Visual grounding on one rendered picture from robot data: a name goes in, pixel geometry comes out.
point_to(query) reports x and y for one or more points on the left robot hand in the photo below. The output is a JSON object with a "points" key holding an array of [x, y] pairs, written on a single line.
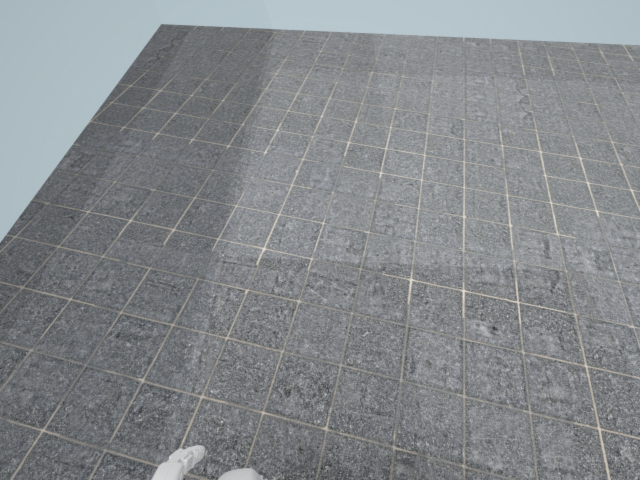
{"points": [[179, 463]]}

